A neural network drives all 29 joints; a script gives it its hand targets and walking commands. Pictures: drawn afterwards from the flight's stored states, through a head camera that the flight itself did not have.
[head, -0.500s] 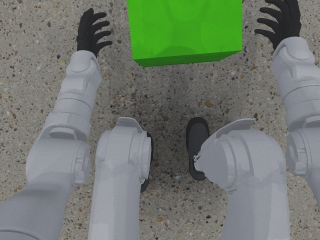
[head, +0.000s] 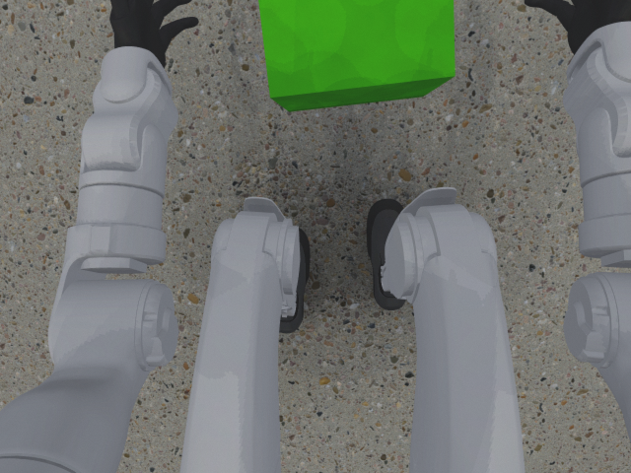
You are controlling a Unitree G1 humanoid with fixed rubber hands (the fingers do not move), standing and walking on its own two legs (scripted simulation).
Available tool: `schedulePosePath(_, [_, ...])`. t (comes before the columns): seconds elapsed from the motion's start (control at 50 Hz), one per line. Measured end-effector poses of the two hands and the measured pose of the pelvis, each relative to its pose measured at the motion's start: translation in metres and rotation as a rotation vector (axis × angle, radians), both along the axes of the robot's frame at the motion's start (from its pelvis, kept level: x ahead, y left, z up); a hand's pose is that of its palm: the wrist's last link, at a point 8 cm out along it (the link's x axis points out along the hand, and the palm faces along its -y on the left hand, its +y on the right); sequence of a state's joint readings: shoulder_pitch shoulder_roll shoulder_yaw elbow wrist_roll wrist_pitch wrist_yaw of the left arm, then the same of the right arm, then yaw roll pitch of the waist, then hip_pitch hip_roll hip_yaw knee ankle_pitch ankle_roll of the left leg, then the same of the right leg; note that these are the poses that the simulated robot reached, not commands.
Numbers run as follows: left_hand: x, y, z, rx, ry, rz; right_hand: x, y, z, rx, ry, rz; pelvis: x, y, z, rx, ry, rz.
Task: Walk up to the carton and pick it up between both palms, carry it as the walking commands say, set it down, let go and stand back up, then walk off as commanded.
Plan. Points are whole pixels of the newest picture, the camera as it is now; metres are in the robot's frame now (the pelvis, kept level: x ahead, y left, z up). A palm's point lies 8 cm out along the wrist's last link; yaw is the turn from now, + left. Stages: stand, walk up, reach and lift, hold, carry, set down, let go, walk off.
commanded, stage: set down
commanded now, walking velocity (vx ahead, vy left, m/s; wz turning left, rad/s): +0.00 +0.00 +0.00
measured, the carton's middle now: (353, 44) +0.54 -0.04 -0.35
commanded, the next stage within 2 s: let go in 0.90 s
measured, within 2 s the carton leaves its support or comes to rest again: neither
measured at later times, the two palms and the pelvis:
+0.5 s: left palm out of the picture +0.51 +0.18 +0.01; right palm out of the picture +0.49 -0.25 +0.00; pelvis +0.00 -0.01 +0.12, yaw -1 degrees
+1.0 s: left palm out of the picture +0.48 +0.19 +0.11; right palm out of the picture +0.48 -0.24 +0.10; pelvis +0.03 -0.01 +0.21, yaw -1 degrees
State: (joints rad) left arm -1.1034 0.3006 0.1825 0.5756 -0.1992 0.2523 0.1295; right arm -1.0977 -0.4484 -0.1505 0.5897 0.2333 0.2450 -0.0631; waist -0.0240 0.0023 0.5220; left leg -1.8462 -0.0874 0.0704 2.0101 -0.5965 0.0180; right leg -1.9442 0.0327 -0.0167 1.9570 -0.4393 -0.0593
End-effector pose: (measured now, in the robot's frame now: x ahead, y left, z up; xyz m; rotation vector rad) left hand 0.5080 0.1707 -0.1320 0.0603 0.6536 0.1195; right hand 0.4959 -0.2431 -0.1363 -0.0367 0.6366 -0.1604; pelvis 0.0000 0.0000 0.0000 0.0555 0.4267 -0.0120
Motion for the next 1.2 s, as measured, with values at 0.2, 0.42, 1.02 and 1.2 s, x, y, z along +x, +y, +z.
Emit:
schedulePosePath(0.2, [-0.008,0.003,0.047,-0.006,0.010,-0.004,0.000,-0.002,0.055,-0.007,0.013,0.024,-0.003,-0.004,0.044,-0.001,-0.007,-0.008])
schedulePosePath(0.42, [-0.004,0.012,0.115,0.011,0.008,-0.016,-0.001,0.000,0.116,0.001,0.011,0.041,-0.003,-0.005,0.094,0.001,-0.021,-0.009])
schedulePosePath(1.02, [-0.025,0.015,0.240,0.035,0.093,-0.032,-0.014,-0.001,0.241,-0.030,0.095,0.028,0.037,-0.010,0.215,-0.002,0.049,-0.018])
schedulePosePath(1.2, [-0.068,0.018,0.273,0.120,0.156,-0.142,-0.068,-0.003,0.270,-0.069,0.148,0.069,0.068,-0.009,0.250,-0.008,0.024,-0.029])
